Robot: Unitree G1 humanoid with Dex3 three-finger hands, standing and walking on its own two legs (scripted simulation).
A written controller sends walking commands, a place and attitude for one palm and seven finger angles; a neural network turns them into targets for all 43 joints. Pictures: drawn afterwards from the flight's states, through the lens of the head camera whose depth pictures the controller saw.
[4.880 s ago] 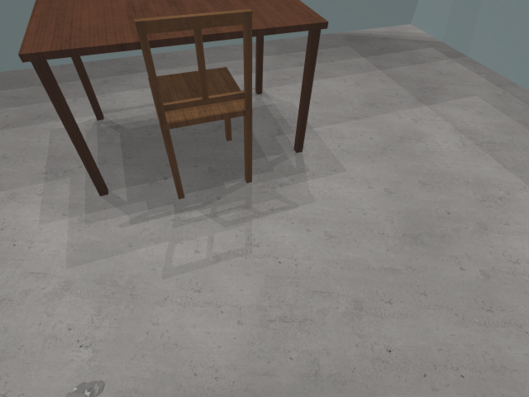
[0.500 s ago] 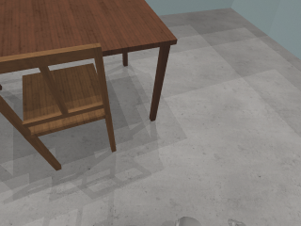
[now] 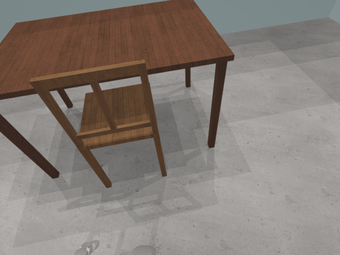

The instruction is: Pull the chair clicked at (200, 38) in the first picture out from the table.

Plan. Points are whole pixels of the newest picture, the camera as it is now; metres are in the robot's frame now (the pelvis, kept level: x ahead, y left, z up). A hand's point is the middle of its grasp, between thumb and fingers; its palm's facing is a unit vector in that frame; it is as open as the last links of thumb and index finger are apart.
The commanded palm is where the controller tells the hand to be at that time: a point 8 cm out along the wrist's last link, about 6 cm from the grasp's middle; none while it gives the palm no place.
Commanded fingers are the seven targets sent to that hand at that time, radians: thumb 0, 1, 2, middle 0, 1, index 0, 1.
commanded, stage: turn to face it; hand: left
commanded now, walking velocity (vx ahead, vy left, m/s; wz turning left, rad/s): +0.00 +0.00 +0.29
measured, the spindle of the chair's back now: (104, 106) +0.68 +0.29 -0.10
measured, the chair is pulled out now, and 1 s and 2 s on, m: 0.00 0.00 0.00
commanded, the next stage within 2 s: take the last steps up to it in 0.10 s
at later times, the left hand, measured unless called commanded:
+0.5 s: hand out of the picture -0.03 +0.26 -0.18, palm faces +0.19 -0.97 -0.18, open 7.4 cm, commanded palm none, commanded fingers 0.00 0.90 0.90 -0.20 -0.30 -0.20 -0.30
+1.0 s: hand (111, 225) +0.24 +0.20 -0.17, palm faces +0.14 -0.97 -0.20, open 7.3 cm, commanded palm none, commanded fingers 0.00 0.90 0.90 -0.20 -0.30 -0.20 -0.30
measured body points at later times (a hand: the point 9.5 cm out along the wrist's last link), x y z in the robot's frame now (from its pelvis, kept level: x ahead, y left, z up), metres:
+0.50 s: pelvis +0.01 +0.06 +0.00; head +0.00 +0.09 +0.45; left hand -0.04 +0.31 -0.16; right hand +0.09 -0.17 -0.13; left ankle -0.06 +0.14 -0.74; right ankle +0.04 -0.08 -0.66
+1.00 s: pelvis +0.17 +0.01 -0.01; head +0.19 +0.00 +0.44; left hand +0.23 +0.25 -0.15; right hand +0.13 -0.22 -0.17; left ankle +0.06 +0.13 -0.64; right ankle +0.22 -0.06 -0.74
